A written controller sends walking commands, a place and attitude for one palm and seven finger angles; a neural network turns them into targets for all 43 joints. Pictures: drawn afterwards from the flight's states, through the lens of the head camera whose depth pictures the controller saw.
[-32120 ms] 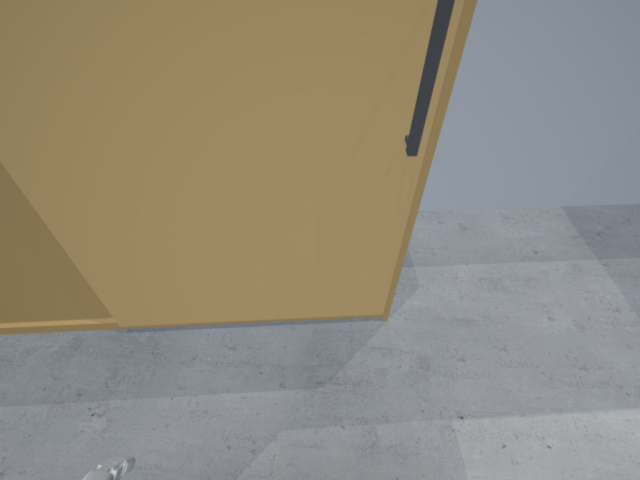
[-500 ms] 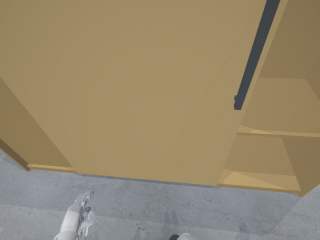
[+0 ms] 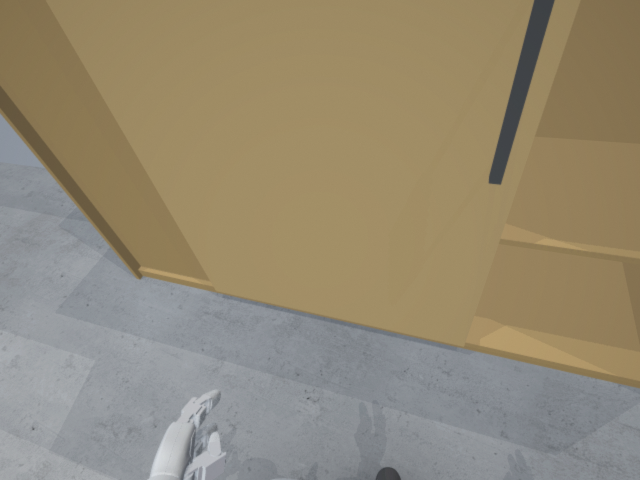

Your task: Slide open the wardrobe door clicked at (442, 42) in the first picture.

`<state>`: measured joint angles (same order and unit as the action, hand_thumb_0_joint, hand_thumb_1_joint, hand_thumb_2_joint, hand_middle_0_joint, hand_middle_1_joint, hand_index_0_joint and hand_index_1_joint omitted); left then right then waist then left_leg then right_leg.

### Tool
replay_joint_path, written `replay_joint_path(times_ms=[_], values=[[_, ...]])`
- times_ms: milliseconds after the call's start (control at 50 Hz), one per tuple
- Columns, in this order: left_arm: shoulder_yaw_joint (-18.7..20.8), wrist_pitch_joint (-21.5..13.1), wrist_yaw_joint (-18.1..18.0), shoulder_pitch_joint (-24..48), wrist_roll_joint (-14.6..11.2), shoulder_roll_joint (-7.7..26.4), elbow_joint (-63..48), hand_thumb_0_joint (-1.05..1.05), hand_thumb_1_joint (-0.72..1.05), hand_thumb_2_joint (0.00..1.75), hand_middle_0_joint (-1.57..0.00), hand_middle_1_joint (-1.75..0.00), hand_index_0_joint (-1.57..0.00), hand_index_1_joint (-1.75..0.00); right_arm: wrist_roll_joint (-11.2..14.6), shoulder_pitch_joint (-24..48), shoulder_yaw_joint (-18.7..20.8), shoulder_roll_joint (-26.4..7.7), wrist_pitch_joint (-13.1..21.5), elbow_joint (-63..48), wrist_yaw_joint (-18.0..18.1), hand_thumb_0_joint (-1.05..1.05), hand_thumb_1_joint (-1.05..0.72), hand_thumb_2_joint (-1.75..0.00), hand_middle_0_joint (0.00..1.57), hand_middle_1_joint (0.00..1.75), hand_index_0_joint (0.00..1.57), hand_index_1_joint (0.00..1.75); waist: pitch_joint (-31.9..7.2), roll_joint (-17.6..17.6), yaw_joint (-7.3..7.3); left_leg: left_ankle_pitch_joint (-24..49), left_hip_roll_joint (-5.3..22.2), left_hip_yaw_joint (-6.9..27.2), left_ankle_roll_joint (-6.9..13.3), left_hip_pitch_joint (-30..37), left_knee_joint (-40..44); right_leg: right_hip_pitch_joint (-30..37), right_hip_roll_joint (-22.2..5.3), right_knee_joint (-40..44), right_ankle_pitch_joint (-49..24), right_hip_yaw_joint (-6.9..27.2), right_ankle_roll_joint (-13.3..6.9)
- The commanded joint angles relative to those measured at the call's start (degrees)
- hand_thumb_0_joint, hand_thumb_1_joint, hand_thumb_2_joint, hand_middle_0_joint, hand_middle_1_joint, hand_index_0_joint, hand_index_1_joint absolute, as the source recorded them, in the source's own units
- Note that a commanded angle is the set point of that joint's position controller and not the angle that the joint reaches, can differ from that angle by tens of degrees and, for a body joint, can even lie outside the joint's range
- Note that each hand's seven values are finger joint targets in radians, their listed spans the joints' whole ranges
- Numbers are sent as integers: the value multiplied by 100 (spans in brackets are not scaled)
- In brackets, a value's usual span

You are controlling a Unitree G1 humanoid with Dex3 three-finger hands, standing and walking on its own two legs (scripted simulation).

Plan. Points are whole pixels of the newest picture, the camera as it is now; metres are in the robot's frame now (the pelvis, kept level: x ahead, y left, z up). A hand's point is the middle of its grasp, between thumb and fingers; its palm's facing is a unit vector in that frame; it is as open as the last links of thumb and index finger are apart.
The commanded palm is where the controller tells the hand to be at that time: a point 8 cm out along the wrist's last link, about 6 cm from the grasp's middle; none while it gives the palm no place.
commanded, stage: stop stepping back and stand still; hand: right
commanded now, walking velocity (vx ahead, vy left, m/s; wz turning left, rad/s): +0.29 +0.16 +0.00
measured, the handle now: (518, 88) +0.63 -0.25 +0.16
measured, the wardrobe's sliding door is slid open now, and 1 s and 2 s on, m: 0.49 0.49 0.49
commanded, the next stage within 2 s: none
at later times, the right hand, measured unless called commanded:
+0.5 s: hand out of the picture +0.10 -0.32 +0.19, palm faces +0.49 +0.76 -0.43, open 7.5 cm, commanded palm +0.03 -0.36 +0.18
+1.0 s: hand out of the picture +0.14 -0.34 +0.17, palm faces +0.49 +0.72 -0.49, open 7.4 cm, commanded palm +0.07 -0.38 +0.18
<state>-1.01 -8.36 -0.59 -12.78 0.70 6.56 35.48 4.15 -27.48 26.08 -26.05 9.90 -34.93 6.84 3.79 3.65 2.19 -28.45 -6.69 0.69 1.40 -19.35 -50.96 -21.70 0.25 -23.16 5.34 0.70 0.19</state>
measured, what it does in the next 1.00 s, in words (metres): steps on the spot: left foot, then right foot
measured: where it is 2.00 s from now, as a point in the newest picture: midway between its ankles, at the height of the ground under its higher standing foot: outside the picture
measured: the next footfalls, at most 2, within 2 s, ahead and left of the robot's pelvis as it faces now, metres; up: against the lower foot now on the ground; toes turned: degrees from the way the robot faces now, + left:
left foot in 0.12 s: -0.02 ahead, +0.03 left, +0.00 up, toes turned -4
right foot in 0.32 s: -0.02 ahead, -0.21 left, +0.00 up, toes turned -4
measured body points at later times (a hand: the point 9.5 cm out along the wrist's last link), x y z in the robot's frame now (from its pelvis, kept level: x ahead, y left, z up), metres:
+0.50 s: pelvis -0.08 -0.05 -0.01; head -0.10 -0.07 +0.44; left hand +0.06 +0.16 -0.09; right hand +0.07 -0.35 +0.21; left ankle -0.08 +0.04 -0.71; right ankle -0.06 -0.21 -0.74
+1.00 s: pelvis -0.04 -0.06 -0.01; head -0.01 -0.07 +0.44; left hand +0.16 +0.15 -0.09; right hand +0.11 -0.38 +0.20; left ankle -0.06 +0.04 -0.74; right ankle -0.06 -0.20 -0.73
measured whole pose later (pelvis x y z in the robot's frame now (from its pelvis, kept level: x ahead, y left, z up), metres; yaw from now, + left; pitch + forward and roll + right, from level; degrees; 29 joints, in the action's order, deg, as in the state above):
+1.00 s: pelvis -0.04 -0.06 -0.01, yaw -6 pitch +0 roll +1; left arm 0.4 -8.1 -1.6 -10.7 -0.4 10.7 34.4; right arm 2.2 -31.3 25.8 -24.2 13.6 -29.9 9.1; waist 2.6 -0.1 0.8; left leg -19.0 -1.7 -2.5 2.1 -12.6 -31.1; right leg -17.6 -3.5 -36.8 17.3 -1.0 0.8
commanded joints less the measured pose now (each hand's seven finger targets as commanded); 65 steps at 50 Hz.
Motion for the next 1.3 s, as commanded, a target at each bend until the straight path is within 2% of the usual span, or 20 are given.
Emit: replay_joint_path(times_ms=[0, 40, 60, 100, 140, 200, 260, 280, 300, 360, 460, 480, 520, 560, 700, 760, 840, 940, 1100, 1280], values=[[450, -70, -101, 433, 75, 1083, -926, 0, 90, 90, -20, -30, -20, -30, -43, -1127, 633, -890, 271, -1440, 172, 0, -90, -90, 20, 30, 20, 30, -1398, -2105, -377, -391, -354, -890, 198, 2035, 1472, -147, -653, 2077, 2861, 548, 727], [489, 82, -166, 203, 12, 1061, -756, 0, 90, 90, -20, -30, -20, -30, -79, -939, 744, -1111, 112, -1106, 176, 0, -90, -90, 20, 30, 20, 30, -1487, -682, -438, -21, 305, -575, 558, 2339, 3165, -117, 50, -200, 2062, -540, 709], [523, 178, -201, 77, -89, 1090, -634, 0, 90, 90, -20, -30, -20, -30, -44, -810, 754, -1080, 65, -884, 160, 0, -90, -90, 20, 30, 20, 30, -1212, 922, -334, 723, 1519, 364, 956, 793, 3711, 266, 361, -3040, 1888, -604, 434], [314, 206, -240, 584, -12, 1177, -719, 0, 90, 90, -20, -30, -20, -30, 23, 848, 1184, -1660, 217, -1055, 254, 0, -90, -90, 20, 30, 20, 30, -421, 630, 23, -270, 3010, 1672, 1647, -1082, 4092, -894, -179, -6285, 1962, 521, 82], [449, 225, -250, 415, -4, 1265, -587, 0, 90, 90, -20, -30, -20, -30, -120, 931, 461, -773, 124, 573, 181, 0, -90, -90, 20, 30, 20, 30, 48, 760, 72, -1784, 2432, 1181, 1004, -1241, 4184, -1102, -500, -5332, 1642, 225, 8], [369, 183, -451, 851, -38, 1214, -592, 0, 90, 90, -20, -30, -20, -30, -264, 1166, -126, -497, 190, 262, 220, 0, -90, -90, 20, 30, 20, 30, 381, -481, -109, -1655, 2317, 1086, 1074, -1149, 3810, -382, -637, -3351, 2175, -178, -175], [315, -28, -536, 642, -9, 1179, -629, 0, 90, 90, -20, -30, -20, -30, -229, 1130, 16, -732, 332, -637, 338, 0, -90, -90, 20, 30, 20, 30, -73, -441, -17, -1435, 1674, 294, 751, -709, 2585, 938, -195, -667, 2139, -670, -193], [349, -107, -548, 440, 8, 1324, -693, 0, 90, 90, -20, -30, -20, -30, -197, 1155, 142, -811, 427, -1015, 330, 0, -90, -90, 20, 30, 20, 30, -206, -1367, -38, -929, 1081, -242, 437, -872, 1110, 1229, -624, 362, 2574, 268, -423], [381, -161, -493, 419, 5, 1393, -799, 0, 90, 90, -20, -30, -20, -30, -200, 1259, 351, -979, 565, -1409, 347, 0, -90, -90, 20, 30, 20, 30, -180, -2742, -78, -767, 313, -835, -11, -1888, -540, 1657, -1872, 1166, 2738, 2574, -904], [444, -325, -236, 477, 37, 1126, -747, 0, 90, 90, -20, -30, -20, -30, -199, 1076, 912, -1433, 759, -1721, 184, 0, -90, -90, 20, 30, 20, 30, -3, -2512, -137, 89, 790, 174, -53, -1373, -1911, -97, -2142, 1790, 3997, 2961, -1320], [452, -96, -276, 345, -8, 1185, -811, 0, 90, 90, -20, -30, -20, -30, -218, -345, 503, -585, 451, -37, 236, 0, -90, -90, 20, 30, 20, 30, -568, -1687, -343, 150, 222, -987, 130, 2025, 1526, -1429, -1143, 234, 3688, 218, -458], [462, -35, -287, 362, -39, 1159, -829, 0, 90, 90, -20, -30, -20, -30, -231, -280, 448, -585, 372, 50, 232, 0, -90, -90, 20, 30, 20, 30, -687, -957, -397, -115, 362, -600, 254, 2269, 2264, -1529, -821, -974, 3330, -75, -346], [531, 26, -313, 478, -110, 1186, -890, 0, 90, 90, -20, -30, -20, -30, -201, 229, 598, -943, 301, -4, 230, 0, -90, -90, 20, 30, 20, 30, -507, 1535, -318, -549, 2413, 3172, 1320, 1295, 3957, -2193, 67, -4855, 2642, -235, -99], [351, -76, -273, 454, -24, 1000, -584, 0, 90, 90, -20, -30, -20, -30, -193, 878, 611, -962, 427, -147, 234, 0, -90, -90, 20, 30, 20, 30, -544, 721, -115, -944, 2594, 3227, 1404, 337, 4034, -1825, -259, -5302, 2225, 254, -32], [326, -234, -484, 656, 32, 1049, -557, 0, 90, 90, -20, -30, -20, -30, -271, 970, 211, -653, 549, -346, 418, 0, -90, -90, 20, 30, 20, 30, -668, 158, -212, 1010, 1665, 572, 578, 284, 2823, 1097, -83, -605, 995, -743, -186], [501, -260, -428, 588, -61, 1355, -845, 0, 90, 90, -20, -30, -20, -30, -247, 863, 449, -850, 672, -993, 445, 0, -90, -90, 20, 30, 20, 30, -907, -1852, -294, 947, 776, -124, -112, -613, 996, 2093, -1595, 231, -144, 1440, -785], [369, -319, -279, 497, -55, 1148, -751, 0, 90, 90, -20, -30, -20, -30, -265, 135, 704, -912, 694, -824, 347, 0, -90, -90, 20, 30, 20, 30, -653, -1993, -291, 818, 729, -312, -150, 489, 1877, 912, -1397, 105, -475, 809, -762], [487, -151, -161, 387, -172, 1155, -874, 0, 90, 90, -20, -30, -20, -30, -115, -537, 636, -680, 609, -258, 333, 0, -90, -90, 20, 30, 20, 30, -1061, 593, -134, 4419, 2071, 1676, 662, 1830, 2903, -193, -183, -1721, 949, -265, 21], [360, 21, -353, 560, -134, 1196, -894, 0, 90, 90, -20, -30, -20, -30, -205, -35, 503, -827, 591, -404, 339, 0, -90, -90, 20, 30, 20, 30, -1384, -793, -204, 4456, 987, -17, -145, 1270, 2036, 1760, -734, -615, -3009, 68, -280], [367, 50, -314, 499, -152, 1182, -973, 0, 90, 90, -20, -30, -20, -30, -89, -759, 625, -769, 576, -349, 329, 0, -90, -90, 20, 30, 20, 30, -1379, -666, -207, 4400, 1031, 144, -63, 1658, 2407, 1126, -586, -518, -1921, -50, -116]])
